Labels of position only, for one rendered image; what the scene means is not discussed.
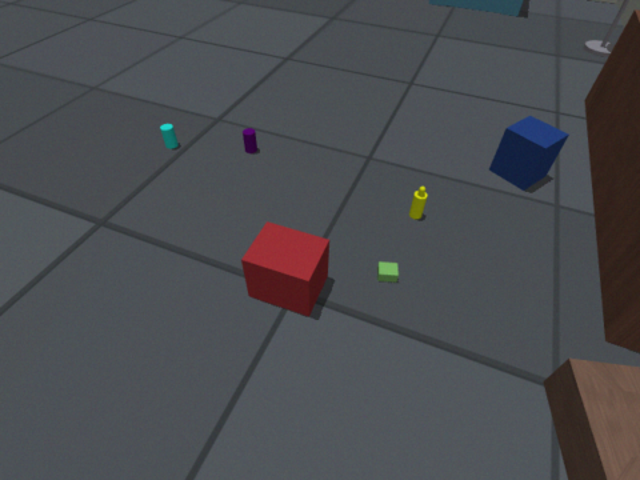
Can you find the floor lamp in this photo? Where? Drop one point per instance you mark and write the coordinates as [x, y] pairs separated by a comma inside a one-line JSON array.
[[604, 48]]

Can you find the armchair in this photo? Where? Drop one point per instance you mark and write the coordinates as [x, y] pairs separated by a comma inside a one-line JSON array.
[[506, 7]]

